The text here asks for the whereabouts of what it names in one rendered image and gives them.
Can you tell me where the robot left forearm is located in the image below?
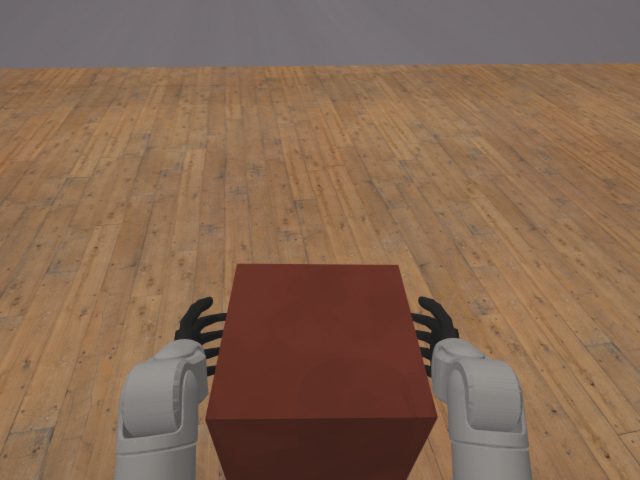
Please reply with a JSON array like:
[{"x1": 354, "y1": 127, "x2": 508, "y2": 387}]
[{"x1": 114, "y1": 339, "x2": 208, "y2": 480}]

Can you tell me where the robot left hand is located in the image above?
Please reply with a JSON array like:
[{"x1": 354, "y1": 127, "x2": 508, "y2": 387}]
[{"x1": 174, "y1": 297, "x2": 227, "y2": 377}]

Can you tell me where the carton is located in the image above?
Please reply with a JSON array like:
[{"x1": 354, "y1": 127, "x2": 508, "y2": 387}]
[{"x1": 205, "y1": 264, "x2": 438, "y2": 480}]

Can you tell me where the robot right hand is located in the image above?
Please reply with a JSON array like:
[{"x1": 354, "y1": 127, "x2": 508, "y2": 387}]
[{"x1": 411, "y1": 296, "x2": 459, "y2": 378}]

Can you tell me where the robot right forearm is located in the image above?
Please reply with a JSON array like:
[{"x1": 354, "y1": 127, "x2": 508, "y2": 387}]
[{"x1": 431, "y1": 338, "x2": 532, "y2": 480}]

